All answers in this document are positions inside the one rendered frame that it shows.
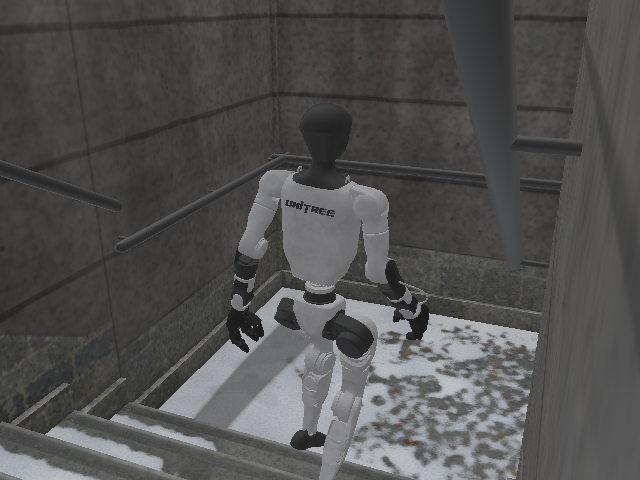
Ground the robot right upper arm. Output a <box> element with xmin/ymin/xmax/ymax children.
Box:
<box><xmin>351</xmin><ymin>185</ymin><xmax>393</xmax><ymax>284</ymax></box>

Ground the right robot forearm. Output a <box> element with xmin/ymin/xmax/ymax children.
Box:
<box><xmin>378</xmin><ymin>260</ymin><xmax>421</xmax><ymax>319</ymax></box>

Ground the left robot forearm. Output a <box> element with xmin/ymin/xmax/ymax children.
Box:
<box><xmin>231</xmin><ymin>235</ymin><xmax>259</xmax><ymax>311</ymax></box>

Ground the robot left upper arm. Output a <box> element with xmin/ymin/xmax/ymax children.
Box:
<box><xmin>238</xmin><ymin>170</ymin><xmax>295</xmax><ymax>259</ymax></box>

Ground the left robot hand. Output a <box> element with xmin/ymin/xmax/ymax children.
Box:
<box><xmin>225</xmin><ymin>306</ymin><xmax>264</xmax><ymax>353</ymax></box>

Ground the robot left foot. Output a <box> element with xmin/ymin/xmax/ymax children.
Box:
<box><xmin>290</xmin><ymin>429</ymin><xmax>327</xmax><ymax>450</ymax></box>

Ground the humanoid robot head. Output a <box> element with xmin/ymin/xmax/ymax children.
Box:
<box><xmin>292</xmin><ymin>103</ymin><xmax>352</xmax><ymax>190</ymax></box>

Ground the right robot hand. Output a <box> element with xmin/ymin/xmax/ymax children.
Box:
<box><xmin>393</xmin><ymin>304</ymin><xmax>429</xmax><ymax>340</ymax></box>

